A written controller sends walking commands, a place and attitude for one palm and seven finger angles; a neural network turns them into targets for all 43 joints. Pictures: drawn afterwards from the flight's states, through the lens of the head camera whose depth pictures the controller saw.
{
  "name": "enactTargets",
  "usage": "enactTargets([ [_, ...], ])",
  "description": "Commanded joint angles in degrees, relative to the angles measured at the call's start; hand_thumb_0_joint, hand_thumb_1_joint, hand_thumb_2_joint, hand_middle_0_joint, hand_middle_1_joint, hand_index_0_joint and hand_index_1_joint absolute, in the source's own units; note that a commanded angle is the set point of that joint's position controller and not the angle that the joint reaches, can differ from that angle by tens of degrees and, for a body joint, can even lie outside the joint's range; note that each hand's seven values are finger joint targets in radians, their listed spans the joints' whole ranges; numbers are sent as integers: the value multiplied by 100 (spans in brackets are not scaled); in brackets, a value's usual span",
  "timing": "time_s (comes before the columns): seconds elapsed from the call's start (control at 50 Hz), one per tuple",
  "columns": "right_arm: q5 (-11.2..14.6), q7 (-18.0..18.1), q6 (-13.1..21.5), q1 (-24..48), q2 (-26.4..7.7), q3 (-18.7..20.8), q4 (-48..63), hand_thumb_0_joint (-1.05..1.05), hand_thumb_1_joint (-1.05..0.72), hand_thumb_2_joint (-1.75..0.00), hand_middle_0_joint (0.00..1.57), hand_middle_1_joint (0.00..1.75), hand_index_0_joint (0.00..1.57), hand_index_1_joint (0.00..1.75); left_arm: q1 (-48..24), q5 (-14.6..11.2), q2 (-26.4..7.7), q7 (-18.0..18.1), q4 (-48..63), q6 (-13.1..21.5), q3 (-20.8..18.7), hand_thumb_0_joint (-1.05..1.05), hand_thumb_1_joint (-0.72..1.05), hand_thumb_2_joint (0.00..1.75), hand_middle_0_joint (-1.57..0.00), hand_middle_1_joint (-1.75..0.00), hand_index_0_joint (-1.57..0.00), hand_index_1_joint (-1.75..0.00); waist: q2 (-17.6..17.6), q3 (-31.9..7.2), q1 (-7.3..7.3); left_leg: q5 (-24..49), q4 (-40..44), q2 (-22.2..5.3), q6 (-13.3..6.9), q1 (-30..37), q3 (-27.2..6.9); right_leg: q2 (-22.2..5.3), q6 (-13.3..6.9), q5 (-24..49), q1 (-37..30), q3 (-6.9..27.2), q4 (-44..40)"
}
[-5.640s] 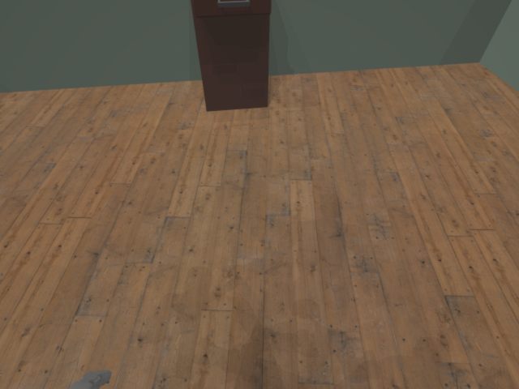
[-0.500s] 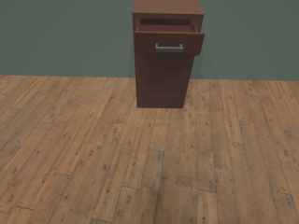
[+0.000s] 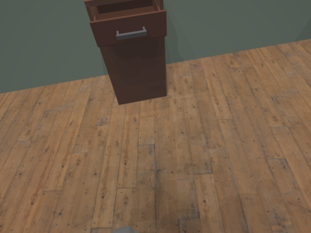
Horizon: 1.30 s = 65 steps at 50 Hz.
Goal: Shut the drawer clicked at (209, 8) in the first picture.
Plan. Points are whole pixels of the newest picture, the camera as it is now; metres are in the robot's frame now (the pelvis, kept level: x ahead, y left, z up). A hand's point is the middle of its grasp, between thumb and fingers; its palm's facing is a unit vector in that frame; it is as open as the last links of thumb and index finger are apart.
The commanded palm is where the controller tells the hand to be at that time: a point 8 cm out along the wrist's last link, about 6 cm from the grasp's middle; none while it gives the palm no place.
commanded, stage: walk to a spot facing it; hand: left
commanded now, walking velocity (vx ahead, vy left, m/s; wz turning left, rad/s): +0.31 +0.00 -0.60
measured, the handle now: (131, 32) +1.01 +0.21 -0.01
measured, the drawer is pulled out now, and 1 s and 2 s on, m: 0.19 0.19 0.19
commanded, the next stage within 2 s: none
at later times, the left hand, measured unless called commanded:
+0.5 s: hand out of the picture +0.09 +0.21 -0.14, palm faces -0.10 -0.98 -0.20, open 7.4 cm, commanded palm none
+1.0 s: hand (130, 122) +0.53 +0.17 -0.14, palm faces -0.52 -0.83 -0.19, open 7.4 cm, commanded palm none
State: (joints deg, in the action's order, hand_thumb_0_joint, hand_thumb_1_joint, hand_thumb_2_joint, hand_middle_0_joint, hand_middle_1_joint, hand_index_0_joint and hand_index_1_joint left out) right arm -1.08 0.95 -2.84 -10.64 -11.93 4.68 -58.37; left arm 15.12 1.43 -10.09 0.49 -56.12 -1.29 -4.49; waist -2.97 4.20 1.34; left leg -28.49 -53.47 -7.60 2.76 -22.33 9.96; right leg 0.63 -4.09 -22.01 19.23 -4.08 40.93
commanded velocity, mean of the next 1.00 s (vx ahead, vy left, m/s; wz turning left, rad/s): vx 0.21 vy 0.00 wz -0.56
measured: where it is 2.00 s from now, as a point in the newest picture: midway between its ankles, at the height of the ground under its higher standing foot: (166, 196)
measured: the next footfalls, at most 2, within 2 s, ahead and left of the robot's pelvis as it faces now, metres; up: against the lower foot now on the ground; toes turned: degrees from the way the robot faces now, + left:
left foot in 0.58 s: +0.32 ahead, +0.12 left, +0.00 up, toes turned -14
right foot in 1.22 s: +0.35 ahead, -0.09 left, +0.00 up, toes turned -48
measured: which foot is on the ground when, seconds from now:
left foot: up 0.00-0.56, down 0.58-1.00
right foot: down 0.00-0.58, up 0.60-1.00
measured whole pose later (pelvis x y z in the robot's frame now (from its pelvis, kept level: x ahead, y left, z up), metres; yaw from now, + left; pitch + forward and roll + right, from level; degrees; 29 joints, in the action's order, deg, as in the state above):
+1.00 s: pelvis +0.31 +0.06 +0.02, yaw -32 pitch +1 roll -2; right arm -1.0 2.1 2.4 -22.7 -10.5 1.7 -58.6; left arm 5.0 1.5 -14.4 -1.5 -52.7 -3.6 -5.4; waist 1.5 4.6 -2.0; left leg -20.1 -23.9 -2.4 -4.0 -4.9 17.8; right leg -3.1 2.7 -11.6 35.0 -3.6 62.6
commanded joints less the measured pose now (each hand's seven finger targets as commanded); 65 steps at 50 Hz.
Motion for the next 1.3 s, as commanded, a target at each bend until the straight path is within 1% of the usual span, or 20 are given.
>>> enactTargets([
  [0.0, -51, -84, 237, 718, -514, 59, 823, 0, -90, -90, 20, 30, 20, 30, 576, -33, -997, 73, 235, 187, -138, 0, 90, 90, -20, -30, -20, -30, 1144, 341, 117, 846, -1491, 15, 22, -1911, -1060, -1661, -273, -834, -709, 3216, -3129],
  [0.1, -72, -127, 303, 391, -489, 55, 665, 0, -90, -90, 20, 30, 20, 30, 913, -67, -983, -10, 198, 413, -111, 0, 90, 90, -20, -30, -20, -30, 604, -378, 72, 1690, -1384, 111, 188, -1831, -1001, -1167, -86, 1266, -1736, 2261, -2687],
  [0.34, -15, -157, 423, 1493, -419, -70, 1233, 0, -90, -90, 20, 30, 20, 30, 1644, 12, -889, 76, -60, 525, -28, 0, 90, 90, -20, -30, -20, -30, 837, -89, 356, 1386, -404, 160, 259, -2344, -970, -1296, -736, 3024, -2480, 2737, -2481],
  [0.42, 29, -185, 498, 1752, -335, -115, 1401, 0, -90, -90, 20, 30, 20, 30, 1573, 25, -928, 116, -107, 503, -24, 0, 90, 90, -20, -30, -20, -30, 952, -20, 402, 1199, 403, 331, 137, -1838, -870, -1211, -726, 3596, -2384, 2731, -2329],
  [0.48, 83, -168, 586, 1318, -342, -104, 1345, 0, -90, -90, 20, 30, 20, 30, 1143, 25, -1095, 113, -11, 472, -84, 0, 90, 90, -20, -30, -20, -30, 1078, -148, 140, 1066, 1491, 546, -26, -419, -760, -1078, -557, 3900, -1731, 2589, -1931],
  [0.52, 71, -27, 648, -141, -615, -19, 908, 0, -90, -90, 20, 30, 20, 30, 757, -55, -1127, 83, 72, 494, -142, 0, 90, 90, -20, -30, -20, -30, 864, -685, -530, 1927, 2534, 688, -157, 1846, -713, -533, -229, 4120, -746, 2211, -651],
  [0.54, 25, 52, 674, -1094, -1174, 114, 636, 0, -90, -90, 20, 30, 20, 30, 809, -107, -886, 33, 120, 482, -133, 0, 90, 90, -20, -30, -20, -30, -86, -1332, -845, 1744, 2655, -277, -325, 3413, -1610, -61, -22, 2573, 222, 1765, 664],
  [0.56, -30, 52, 687, -1700, -1696, 198, 500, 0, -90, -90, 20, 30, 20, 30, 987, -168, -560, -52, 210, 471, -114, 0, 90, 90, -20, -30, -20, -30, -1739, -1759, -851, 1801, 3306, -2060, -868, 3941, -3804, 539, 318, -1019, 1384, 881, 2585],
  [0.58, -15, 45, 596, -1417, -1546, 117, 590, 0, -90, -90, 20, 30, 20, 30, 865, -116, -689, -47, 244, 443, -136, 0, 90, 90, -20, -30, -20, -30, -1170, -1281, -722, 1031, 3838, -2304, -1194, 3048, -4394, 187, 276, -1058, 1557, 1092, 3292],
  [0.6, -33, 42, 599, -900, -1141, 44, 695, 0, -90, -90, 20, 30, 20, 30, 655, -50, -718, -66, 224, 397, -138, 0, 90, 90, -20, -30, -20, -30, -539, -565, -493, 620, 4062, -1987, -1117, 2293, -3815, -97, 302, -554, 1680, 1014, 3585],
  [0.64, -1, 46, 687, -292, -597, -148, 820, 0, -90, -90, 20, 30, 20, 30, 433, 18, -622, -202, 221, 301, -141, 0, 90, 90, -20, -30, -20, -30, -306, 87, -135, 982, 4152, -1473, -858, 1099, -2652, -470, 358, 175, 1504, 739, 3613],
  [0.72, 31, 90, 784, -584, -376, -208, 597, 0, -90, -90, 20, 30, 20, 30, 611, 28, -385, -235, 185, 52, -103, 0, 90, 90, -20, -30, -20, -30, -504, -272, 99, 4048, 3770, -925, -424, 1222, -834, -471, 537, 798, 1315, 512, 3403],
  [0.86, 20, 144, 715, -1177, -491, -207, 353, 0, -90, -90, 20, 30, 20, 30, -318, 38, -372, -232, 499, -129, -66, 0, 90, 90, -20, -30, -20, -30, -335, -256, -56, 5819, 3428, -984, -353, 1926, -294, -451, 693, 1180, 1974, 270, 2811],
  [1.04, -57, 148, 506, -1733, -702, -104, 154, 0, -90, -90, 20, 30, 20, 30, -1633, 1, -446, -218, 895, -125, 55, 0, 90, 90, -20, -30, -20, -30, -386, -59, -499, 6540, 3030, -1311, -793, 2814, 111, -375, 562, 417, 1763, -302, 946],
  [1.14, 11, 79, 433, -1656, -949, 13, 260, 0, -90, -90, 20, 30, 20, 30, -907, 20, -677, -138, 848, 51, -11, 0, 90, 90, -20, -30, -20, -30, -649, -667, -139, 7925, 1575, -1324, -591, 2758, 523, 89, 269, 347, 223, -625, -449],
  [1.16, 50, 45, 433, -1482, -973, 11, 368, 0, -90, -90, 20, 30, 20, 30, -321, 36, -831, -122, 714, 139, -78, 0, 90, 90, -20, -30, -20, -30, -530, -943, 206, 7298, 606, -1299, -380, 2104, 587, -55, 158, 1071, -845, -392, -1151],
  [1.18, 149, 1, 403, -1223, -819, -17, 594, 0, -90, -90, 20, 30, 20, 30, 517, 52, -1322, -63, 482, 215, -171, 0, 90, 90, -20, -30, -20, -30, 537, -1521, 579, 4394, -1097, -772, -56, 446, 789, -1107, -370, 4013, -2707, 971, -1239],
  [1.2, 154, 14, 378, -934, -465, -81, 875, 0, -90, -90, 20, 30, 20, 30, 854, -77, -1839, 30, 351, 218, -270, 0, 90, 90, -20, -30, -20, -30, 1438, -1929, 553, -934, -2856, 312, 335, -1155, 309, -2675, -1293, 7802, -3494, 3009, -1057],
  [1.22, 132, 95, 337, -480, -556, -104, 1043, 0, -90, -90, 20, 30, 20, 30, 808, -152, -1774, 106, 353, 164, -254, 0, 90, 90, -20, -30, -20, -30, 928, -1726, 590, -890, -2818, 117, 189, -1193, -766, -2597, -1504, 7253, -3126, 2518, -1210],
  [1.28, 36, 40, 159, -294, -426, -76, 944, 0, -90, -90, 20, 30, 20, 30, -340, -138, -1297, 137, 675, 123, -133, 0, 90, 90, -20, -30, -20, -30, 417, -572, -27, 175, -2027, -158, 238, -937, -940, -1733, -819, 4756, -1242, 1712, -1809],
])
